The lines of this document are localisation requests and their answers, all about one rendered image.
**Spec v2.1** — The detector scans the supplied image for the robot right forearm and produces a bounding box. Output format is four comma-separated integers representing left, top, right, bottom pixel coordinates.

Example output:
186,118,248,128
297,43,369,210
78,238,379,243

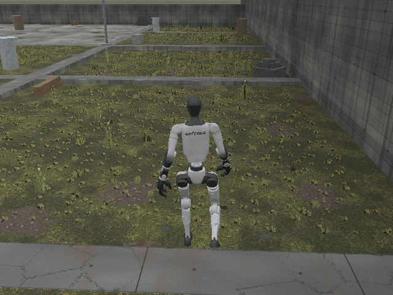
219,146,230,167

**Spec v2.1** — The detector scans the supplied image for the robot left forearm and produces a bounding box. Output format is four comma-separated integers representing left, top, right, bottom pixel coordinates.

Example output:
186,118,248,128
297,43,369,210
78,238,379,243
159,149,173,181

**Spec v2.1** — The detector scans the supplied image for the robot left foot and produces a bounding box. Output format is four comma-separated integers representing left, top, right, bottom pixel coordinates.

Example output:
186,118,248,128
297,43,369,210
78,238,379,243
184,231,192,246

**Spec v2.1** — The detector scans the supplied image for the robot right hand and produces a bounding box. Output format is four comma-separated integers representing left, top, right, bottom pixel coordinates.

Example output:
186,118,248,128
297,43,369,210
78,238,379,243
216,164,230,176

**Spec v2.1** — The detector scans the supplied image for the robot left upper arm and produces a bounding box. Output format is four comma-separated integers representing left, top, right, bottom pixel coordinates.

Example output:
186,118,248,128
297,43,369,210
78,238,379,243
166,124,182,159

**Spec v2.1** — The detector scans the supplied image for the robot right upper arm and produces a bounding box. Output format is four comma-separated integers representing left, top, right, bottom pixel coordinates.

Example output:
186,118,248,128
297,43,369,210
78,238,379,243
208,123,226,155

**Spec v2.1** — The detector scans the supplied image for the robot left hand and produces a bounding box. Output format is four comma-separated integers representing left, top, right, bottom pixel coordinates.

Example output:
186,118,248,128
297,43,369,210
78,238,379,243
157,179,171,197

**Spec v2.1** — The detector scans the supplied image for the robot right thigh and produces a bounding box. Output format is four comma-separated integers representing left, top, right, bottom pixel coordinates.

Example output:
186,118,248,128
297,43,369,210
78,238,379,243
205,171,220,214

